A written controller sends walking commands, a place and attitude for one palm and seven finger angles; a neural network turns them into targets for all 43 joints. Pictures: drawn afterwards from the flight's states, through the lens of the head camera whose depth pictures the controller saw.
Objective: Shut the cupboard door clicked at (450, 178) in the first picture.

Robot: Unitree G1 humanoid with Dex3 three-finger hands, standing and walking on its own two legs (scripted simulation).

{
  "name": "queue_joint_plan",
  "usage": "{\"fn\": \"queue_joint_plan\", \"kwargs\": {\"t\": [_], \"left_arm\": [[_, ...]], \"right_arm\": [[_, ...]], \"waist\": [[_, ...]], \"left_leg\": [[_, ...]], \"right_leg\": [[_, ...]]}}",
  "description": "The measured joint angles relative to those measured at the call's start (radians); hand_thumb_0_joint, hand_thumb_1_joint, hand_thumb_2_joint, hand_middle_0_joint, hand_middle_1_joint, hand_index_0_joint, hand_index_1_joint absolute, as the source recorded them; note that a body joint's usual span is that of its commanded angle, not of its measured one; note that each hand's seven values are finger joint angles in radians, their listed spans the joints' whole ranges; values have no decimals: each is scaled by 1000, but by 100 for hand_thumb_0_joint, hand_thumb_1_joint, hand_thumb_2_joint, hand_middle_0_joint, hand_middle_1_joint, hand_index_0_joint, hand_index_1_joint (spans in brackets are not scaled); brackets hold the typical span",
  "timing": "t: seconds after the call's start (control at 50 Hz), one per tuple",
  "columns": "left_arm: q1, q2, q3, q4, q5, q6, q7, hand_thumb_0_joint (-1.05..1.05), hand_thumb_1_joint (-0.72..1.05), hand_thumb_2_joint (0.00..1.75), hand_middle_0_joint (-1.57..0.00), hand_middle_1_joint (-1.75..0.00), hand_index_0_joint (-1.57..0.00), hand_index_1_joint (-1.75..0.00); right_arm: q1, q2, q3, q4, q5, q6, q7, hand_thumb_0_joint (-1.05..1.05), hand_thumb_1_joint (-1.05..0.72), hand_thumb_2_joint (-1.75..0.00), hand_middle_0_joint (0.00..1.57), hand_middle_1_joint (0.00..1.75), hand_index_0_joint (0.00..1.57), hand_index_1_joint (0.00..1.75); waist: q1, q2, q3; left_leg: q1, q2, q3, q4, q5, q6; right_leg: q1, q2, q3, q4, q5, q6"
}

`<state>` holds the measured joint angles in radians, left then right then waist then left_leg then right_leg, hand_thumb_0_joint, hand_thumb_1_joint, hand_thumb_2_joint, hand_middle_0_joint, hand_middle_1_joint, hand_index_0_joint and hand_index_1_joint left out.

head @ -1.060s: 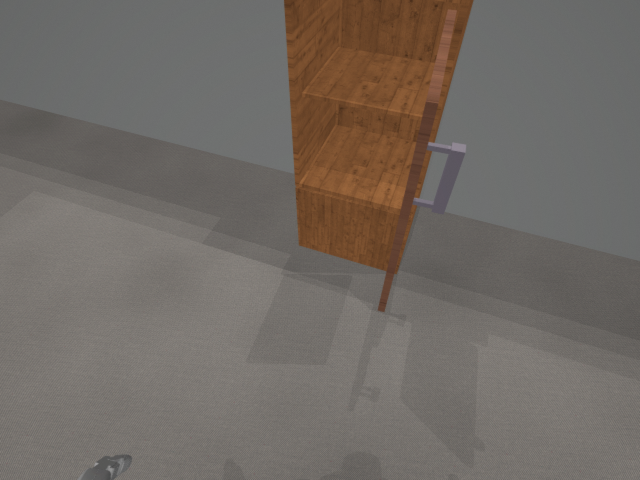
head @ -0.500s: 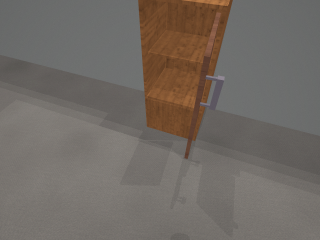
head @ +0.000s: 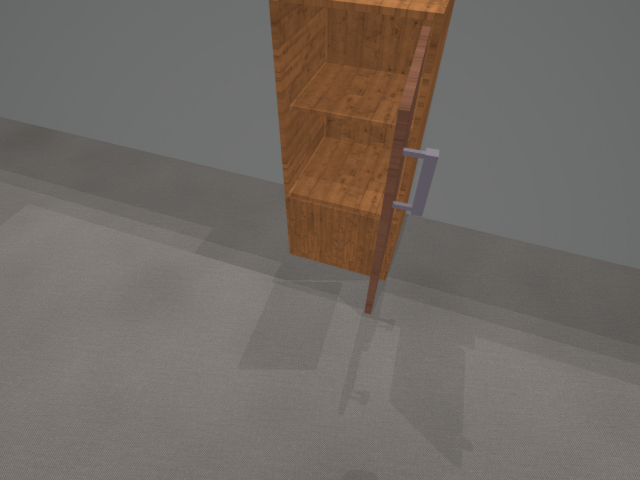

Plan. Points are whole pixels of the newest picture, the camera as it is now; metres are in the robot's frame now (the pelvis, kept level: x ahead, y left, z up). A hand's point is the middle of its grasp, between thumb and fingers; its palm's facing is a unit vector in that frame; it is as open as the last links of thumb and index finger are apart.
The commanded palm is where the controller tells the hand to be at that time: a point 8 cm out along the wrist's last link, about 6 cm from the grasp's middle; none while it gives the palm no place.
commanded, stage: look at it before walking up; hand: left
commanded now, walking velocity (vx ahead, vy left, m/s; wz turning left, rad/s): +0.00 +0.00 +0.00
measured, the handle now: (413, 182) +0.64 -0.14 +0.00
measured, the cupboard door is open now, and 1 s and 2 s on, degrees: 94 94 94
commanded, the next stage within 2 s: walk around to get in front in 0.68 s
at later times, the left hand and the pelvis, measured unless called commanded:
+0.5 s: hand out of the picture +0.07 +0.25 -0.15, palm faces -0.02 -0.94 -0.34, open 7.4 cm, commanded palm none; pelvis +0.00 +0.00 +0.00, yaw +0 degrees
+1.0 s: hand out of the picture +0.07 +0.23 -0.16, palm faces -0.07 -0.94 -0.32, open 7.4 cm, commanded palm none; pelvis -0.01 +0.00 -0.01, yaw -5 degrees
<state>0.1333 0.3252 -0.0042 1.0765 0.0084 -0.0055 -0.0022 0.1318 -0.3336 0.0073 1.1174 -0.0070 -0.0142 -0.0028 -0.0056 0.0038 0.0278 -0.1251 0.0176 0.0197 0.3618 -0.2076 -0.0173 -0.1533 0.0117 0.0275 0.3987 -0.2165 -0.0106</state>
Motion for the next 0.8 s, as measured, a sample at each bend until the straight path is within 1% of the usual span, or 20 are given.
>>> {"fn": "queue_joint_plan", "kwargs": {"t": [0.8], "left_arm": [[5,7,2,13,2,-2,0,0,90,89,-20,-30,-20,-30]], "right_arm": [[-13,-8,0,4,3,-3,-1,1,-91,-89,20,30,20,30]], "waist": [[5,2,7]], "left_leg": [[12,-1,-1,-24,12,1]], "right_leg": [[11,-2,0,-22,10,1]]}}
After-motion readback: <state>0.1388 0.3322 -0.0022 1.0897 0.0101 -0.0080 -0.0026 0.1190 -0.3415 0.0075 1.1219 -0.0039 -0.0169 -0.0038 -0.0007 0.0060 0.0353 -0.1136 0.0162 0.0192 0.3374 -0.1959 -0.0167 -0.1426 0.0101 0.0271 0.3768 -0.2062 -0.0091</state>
